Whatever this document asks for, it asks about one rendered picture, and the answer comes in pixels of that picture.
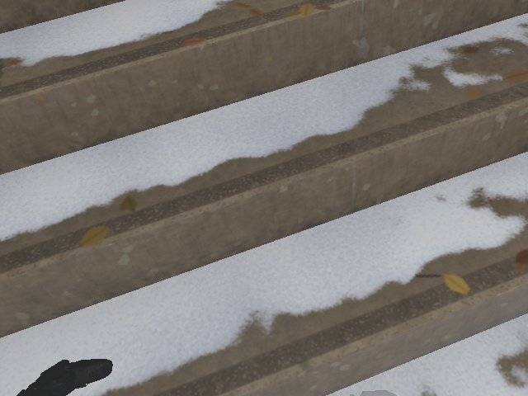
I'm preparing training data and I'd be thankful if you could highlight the robot left hand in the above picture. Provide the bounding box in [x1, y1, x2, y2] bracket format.
[17, 359, 113, 396]

